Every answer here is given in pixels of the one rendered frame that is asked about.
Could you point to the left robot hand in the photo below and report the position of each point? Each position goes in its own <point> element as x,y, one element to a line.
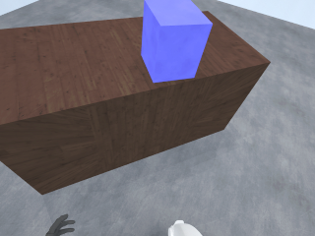
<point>55,229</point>

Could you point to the robot right thigh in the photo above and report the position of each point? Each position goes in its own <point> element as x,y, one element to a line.
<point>183,229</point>

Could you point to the pedestal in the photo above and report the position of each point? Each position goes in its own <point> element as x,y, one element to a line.
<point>77,99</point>

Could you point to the robot right shin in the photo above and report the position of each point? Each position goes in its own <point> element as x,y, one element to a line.
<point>178,221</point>

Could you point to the carton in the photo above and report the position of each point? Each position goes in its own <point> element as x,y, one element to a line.
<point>174,36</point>

